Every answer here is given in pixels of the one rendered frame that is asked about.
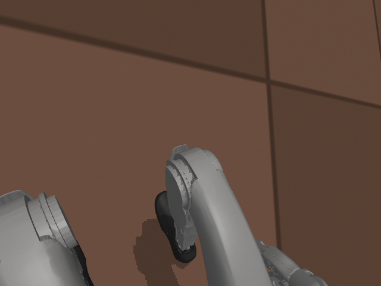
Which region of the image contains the right robot arm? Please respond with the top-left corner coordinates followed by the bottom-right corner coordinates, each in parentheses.
top-left (288, 269), bottom-right (328, 286)

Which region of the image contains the right robot hand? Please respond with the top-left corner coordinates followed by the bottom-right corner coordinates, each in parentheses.
top-left (255, 238), bottom-right (300, 286)

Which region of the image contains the right robot foot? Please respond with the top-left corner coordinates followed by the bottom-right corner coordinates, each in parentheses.
top-left (155, 191), bottom-right (196, 263)

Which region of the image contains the left robot foot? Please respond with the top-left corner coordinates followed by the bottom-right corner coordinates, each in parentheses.
top-left (73, 242), bottom-right (94, 286)

